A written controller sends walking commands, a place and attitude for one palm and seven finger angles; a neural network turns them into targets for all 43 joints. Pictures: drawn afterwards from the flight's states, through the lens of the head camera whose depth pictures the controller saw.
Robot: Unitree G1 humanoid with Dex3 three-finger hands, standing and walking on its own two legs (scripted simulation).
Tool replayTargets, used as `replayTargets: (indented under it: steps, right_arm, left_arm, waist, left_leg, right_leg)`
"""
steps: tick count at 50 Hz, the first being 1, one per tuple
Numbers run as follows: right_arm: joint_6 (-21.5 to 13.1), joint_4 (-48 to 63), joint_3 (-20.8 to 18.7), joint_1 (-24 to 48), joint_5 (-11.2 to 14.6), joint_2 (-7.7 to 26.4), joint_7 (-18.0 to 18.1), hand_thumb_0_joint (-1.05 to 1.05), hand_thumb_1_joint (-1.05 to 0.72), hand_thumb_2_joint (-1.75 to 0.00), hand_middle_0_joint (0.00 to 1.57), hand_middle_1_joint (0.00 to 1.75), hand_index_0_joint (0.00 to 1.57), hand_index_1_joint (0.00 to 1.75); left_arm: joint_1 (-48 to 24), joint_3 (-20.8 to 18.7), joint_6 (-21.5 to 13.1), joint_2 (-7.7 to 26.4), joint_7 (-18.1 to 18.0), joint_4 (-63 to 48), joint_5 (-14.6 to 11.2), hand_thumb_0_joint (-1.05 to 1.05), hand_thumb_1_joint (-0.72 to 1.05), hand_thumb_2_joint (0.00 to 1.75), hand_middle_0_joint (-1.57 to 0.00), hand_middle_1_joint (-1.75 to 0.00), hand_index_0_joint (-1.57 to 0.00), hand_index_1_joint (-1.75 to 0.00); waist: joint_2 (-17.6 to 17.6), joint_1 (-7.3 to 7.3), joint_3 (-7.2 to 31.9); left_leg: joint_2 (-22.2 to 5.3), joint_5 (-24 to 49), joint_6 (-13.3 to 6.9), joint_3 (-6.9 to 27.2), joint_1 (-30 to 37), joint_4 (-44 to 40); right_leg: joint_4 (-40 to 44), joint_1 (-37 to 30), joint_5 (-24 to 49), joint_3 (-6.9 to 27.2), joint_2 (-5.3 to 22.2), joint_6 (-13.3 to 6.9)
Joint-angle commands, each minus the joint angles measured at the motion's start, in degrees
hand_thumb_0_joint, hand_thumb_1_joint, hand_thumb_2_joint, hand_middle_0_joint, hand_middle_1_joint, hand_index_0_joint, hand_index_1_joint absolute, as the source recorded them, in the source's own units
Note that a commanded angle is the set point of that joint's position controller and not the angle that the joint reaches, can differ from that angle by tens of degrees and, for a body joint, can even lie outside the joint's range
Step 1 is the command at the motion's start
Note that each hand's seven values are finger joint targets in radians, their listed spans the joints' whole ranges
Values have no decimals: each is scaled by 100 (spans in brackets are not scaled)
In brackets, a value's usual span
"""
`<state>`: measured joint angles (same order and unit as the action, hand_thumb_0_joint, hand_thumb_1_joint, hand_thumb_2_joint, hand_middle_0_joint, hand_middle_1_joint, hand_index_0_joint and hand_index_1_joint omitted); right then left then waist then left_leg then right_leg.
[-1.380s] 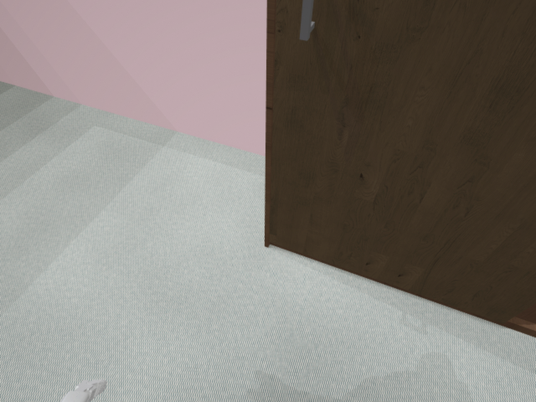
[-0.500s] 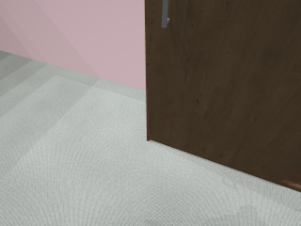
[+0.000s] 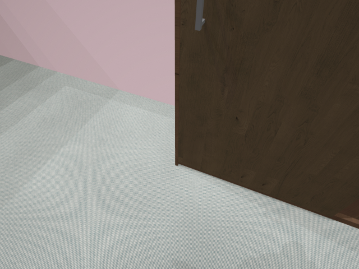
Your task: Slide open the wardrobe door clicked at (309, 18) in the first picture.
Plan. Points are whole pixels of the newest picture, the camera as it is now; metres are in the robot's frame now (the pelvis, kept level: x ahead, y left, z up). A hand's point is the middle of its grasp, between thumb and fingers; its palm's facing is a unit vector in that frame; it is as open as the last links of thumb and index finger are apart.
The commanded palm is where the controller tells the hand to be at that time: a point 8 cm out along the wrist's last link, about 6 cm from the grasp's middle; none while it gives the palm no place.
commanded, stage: look at it before walking up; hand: left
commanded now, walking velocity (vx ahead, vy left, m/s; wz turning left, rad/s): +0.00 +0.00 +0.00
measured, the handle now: (202, 0) +0.81 -0.02 +0.25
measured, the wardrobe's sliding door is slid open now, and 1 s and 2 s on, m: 0.00 0.00 0.00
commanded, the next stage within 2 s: turn to face it in 0.06 s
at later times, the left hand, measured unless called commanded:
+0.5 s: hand out of the picture +0.07 +0.21 -0.18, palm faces -0.10 -0.96 -0.28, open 7.3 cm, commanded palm none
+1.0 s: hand out of the picture +0.09 +0.19 -0.17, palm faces -0.26 -0.94 -0.24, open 7.3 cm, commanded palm none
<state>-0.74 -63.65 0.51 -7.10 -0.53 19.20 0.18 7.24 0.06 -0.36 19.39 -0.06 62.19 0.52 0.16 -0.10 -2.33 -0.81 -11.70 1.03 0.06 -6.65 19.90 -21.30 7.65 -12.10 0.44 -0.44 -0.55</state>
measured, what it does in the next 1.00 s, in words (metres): lifts its right foot, turning right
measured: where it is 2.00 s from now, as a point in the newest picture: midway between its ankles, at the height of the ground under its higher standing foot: outside the picture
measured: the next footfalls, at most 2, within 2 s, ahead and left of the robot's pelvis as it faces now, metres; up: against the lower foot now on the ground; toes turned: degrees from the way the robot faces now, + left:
right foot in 1.02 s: -0.05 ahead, -0.11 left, +0.00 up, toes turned -20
left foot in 1.38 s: +0.14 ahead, +0.12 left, +0.00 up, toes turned -10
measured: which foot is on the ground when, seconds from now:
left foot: down 0.00-1.00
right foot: down 0.00-0.72, up 0.74-1.00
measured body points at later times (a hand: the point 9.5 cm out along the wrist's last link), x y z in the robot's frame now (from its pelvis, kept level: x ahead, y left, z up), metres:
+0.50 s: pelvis -0.01 +0.00 -0.01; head +0.02 -0.01 +0.43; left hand +0.07 +0.26 -0.16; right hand +0.05 -0.27 -0.16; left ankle -0.01 +0.13 -0.75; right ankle -0.01 -0.11 -0.75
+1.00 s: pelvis -0.04 +0.02 -0.01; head -0.02 +0.01 +0.44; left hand +0.11 +0.24 -0.16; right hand -0.09 -0.22 -0.16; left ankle -0.02 +0.13 -0.75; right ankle -0.09 -0.09 -0.74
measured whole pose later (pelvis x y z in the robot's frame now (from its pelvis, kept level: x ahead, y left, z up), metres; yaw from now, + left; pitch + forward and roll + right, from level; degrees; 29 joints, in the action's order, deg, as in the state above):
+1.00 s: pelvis -0.04 +0.02 -0.01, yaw -17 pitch +0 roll -1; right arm 0.4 -57.0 -2.0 -15.1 -1.6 10.1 1.4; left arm 11.0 -3.7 3.1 12.9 0.2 53.8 1.2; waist -0.4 0.8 -3.4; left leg -5.9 -17.6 0.6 -8.9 -13.6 32.0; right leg -35.4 14.8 -20.6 -2.9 0.8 1.3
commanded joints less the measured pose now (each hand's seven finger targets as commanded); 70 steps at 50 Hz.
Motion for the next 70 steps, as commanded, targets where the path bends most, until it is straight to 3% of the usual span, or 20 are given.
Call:
replayTargets:
  steps: [1, 23, 29, 32, 34, 36, 37, 39, 42, 47, 49, 51, 52, 53, 57, 63, 67, 68, 69, 70]
  right_arm:
    - [-145, 344, -243, 268, 9, 1175, 94, 0, -90, -90, 20, 30, 20, 30]
    - [121, 1056, -449, -152, -31, 514, 196, 0, -90, -90, 20, 30, 20, 30]
    - [129, 1213, -440, -260, 13, 24, 182, 0, -90, -90, 20, 30, 20, 30]
    - [51, 1129, -432, -653, 63, -133, 214, 0, -90, -90, 20, 30, 20, 30]
    - [3, 968, -440, -1076, 46, -136, 249, 0, -90, -90, 20, 30, 20, 30]
    - [-20, 1072, -559, -1027, -37, 400, 248, 0, -90, -90, 20, 30, 20, 30]
    - [-20, 1117, -548, -842, -63, 352, 245, 0, -90, -90, 20, 30, 20, 30]
    - [-40, 1205, -471, -552, -99, 178, 278, 0, -90, -90, 20, 30, 20, 30]
    - [-34, 1133, -475, -586, -129, 93, 266, 0, -90, -90, 20, 30, 20, 30]
    - [31, 830, -558, -1086, -121, 261, 231, 0, -90, -90, 20, 30, 20, 30]
    - [52, 780, -523, -1067, -78, 148, 169, 0, -90, -90, 20, 30, 20, 30]
    - [40, 1029, -365, -883, -41, -471, 62, 0, -90, -90, 20, 30, 20, 30]
    - [100, 1092, -410, -504, -106, -235, 53, 0, -90, -90, 20, 30, 20, 30]
    - [105, 1072, -426, -367, -121, -252, 4, 0, -90, -90, 20, 30, 20, 30]
    - [35, 796, -454, -854, -139, -399, -122, 0, -90, -90, 20, 30, 20, 30]
    - [-39, 962, -446, -721, -76, -578, -199, 0, -90, -90, 20, 30, 20, 30]
    - [-158, 621, -457, -1756, -62, -467, -109, 0, -90, -90, 20, 30, 20, 30]
    - [-197, 443, -541, -2362, -120, -87, -32, 0, -90, -90, 20, 30, 20, 30]
    - [-211, 318, -656, -2991, -175, 469, 37, 0, -90, -90, 20, 30, 20, 30]
    - [-180, 267, -587, -2930, -152, 352, 88, 0, -90, -90, 20, 30, 20, 30]
  left_arm:
    - [-228, -244, -137, 1180, -67, -381, 8, 0, 90, 90, -20, -30, -20, -30]
    - [490, -362, 233, 446, -20, -1045, 83, 0, 90, 90, -20, -30, -20, -30]
    - [710, -539, 190, 668, -129, -1194, 101, 0, 90, 90, -20, -30, -20, -30]
    - [448, -578, 176, 512, -176, -1277, 108, 0, 90, 90, -20, -30, -20, -30]
    - [299, -557, 202, 338, -149, -1323, 53, 0, 90, 90, -20, -30, -20, -30]
    - [253, -469, 239, -144, -54, -1468, 29, 0, 90, 90, -20, -30, -20, -30]
    - [151, -511, 288, -105, -71, -1451, 72, 0, 90, 90, -20, -30, -20, -30]
    - [383, -571, 328, -111, -13, -1301, 112, 0, 90, 90, -20, -30, -20, -30]
    - [449, -487, 347, -412, 49, -1227, 90, 0, 90, 90, -20, -30, -20, -30]
    - [423, -402, 252, -530, 36, -1215, 63, 0, 90, 90, -20, -30, -20, -30]
    - [973, -415, 151, -415, 19, -963, 86, 0, 90, 90, -20, -30, -20, -30]
    - [1352, -530, 21, 400, -68, -813, 125, 0, 90, 90, -20, -30, -20, -30]
    - [1578, -546, -8, 429, -99, -786, 86, 0, 90, 90, -20, -30, -20, -30]
    - [1445, -552, -38, 353, -113, -709, 95, 0, 90, 90, -20, -30, -20, -30]
    - [1098, -468, -209, 12, -113, -700, 107, 0, 90, 90, -20, -30, -20, -30]
    - [1342, -545, -274, 123, -97, -423, 152, 0, 90, 90, -20, -30, -20, -30]
    - [1275, -543, -180, -73, -55, -311, 127, 0, 90, 90, -20, -30, -20, -30]
    - [1304, -487, -142, -382, -21, -383, 98, 0, 90, 90, -20, -30, -20, -30]
    - [1204, -427, -126, -779, 13, -588, 62, 0, 90, 90, -20, -30, -20, -30]
    - [883, -417, -139, -650, -9, -706, 109, 0, 90, 90, -20, -30, -20, -30]
  waist:
    - [-45, -6, 489]
    - [-167, -24, 289]
    - [1107, -134, 408]
    - [859, 81, 758]
    - [609, 254, 831]
    - [-1296, 233, 563]
    - [-1484, 216, 228]
    - [-692, -25, -46]
    - [-895, -2, 14]
    - [-1036, 141, 293]
    - [-604, -88, 542]
    - [1395, -290, 278]
    - [1102, -512, 91]
    - [1335, -410, -317]
    - [683, -32, -346]
    - [819, -96, -414]
    - [72, 320, -185]
    - [-1022, 538, -12]
    - [-2291, 677, 60]
    - [-1947, 674, 24]
  left_leg:
    - [-623, 1010, -217, 516, 67, -252]
    - [-957, 89, -247, 18, -470, 663]
    - [-107, -1612, 75, -140, -1525, 2544]
    - [-164, -1357, 59, 36, -1160, 1727]
    - [-223, -396, -6, -18, -40, 669]
    - [-1774, 124, -725, 1549, 241, -320]
    - [-2276, 305, -1042, 1778, -365, -662]
    - [-1942, 570, -1139, 1202, -799, -493]
    - [-1621, 1356, -1027, 378, -485, -160]
    - [-1662, 2203, -883, 195, -108, 411]
    - [-1295, 514, -480, -197, -648, 899]
    - [-289, -2245, 101, -881, -2724, 2602]
    - [-438, -2113, 49, -283, -2791, 3180]
    - [-438, -1747, 16, -192, -3019, 3552]
    - [-560, -706, 93, -313, -2633, 3553]
    - [-508, -708, 59, -428, -1903, 2203]
    - [-180, -533, 34, -799, 177, 886]
    - [-851, -1461, -210, 250, 762, 279]
    - [-2148, -2280, -716, 2143, 900, -784]
    - [-2295, -2870, -971, 2673, 572, -1239]
  right_leg:
    - [277, -130, 1117, 578, 733, -132]
    - [-1046, 1040, 1117, 984, 327, -135]
    - [158, 580, 1428, 2891, 1398, -1050]
    - [-380, 349, 2448, 2516, 1241, -979]
    - [-701, 1130, 1728, 2056, 772, -563]
    - [-2230, 2233, -420, 694, -347, 47]
    - [-3327, 2277, -1642, 355, -251, 187]
    - [-4158, 2164, -1528, 395, -12, 218]
    - [-3435, 1936, -1416, -36, 130, 260]
    - [-1471, 1007, -1050, -410, 66, 164]
    - [-204, -120, -170, -443, 111, 105]
    - [897, -983, -939, 2178, 2054, -778]
    - [1250, -351, -2194, 2541, 2265, -1094]
    - [1443, -47, -2642, 2664, 2096, -1141]
    - [1157, 210, -1182, 1203, 1682, -880]
    - [1095, 511, -1217, 875, 1782, -796]
    - [-86, 1498, -1581, 205, 1157, -433]
    - [-1520, 2078, -1536, -238, 641, -240]
    - [-3374, 2902, -2238, -896, -14, 10]
    - [-4387, 3148, -2129, -352, 147, -120]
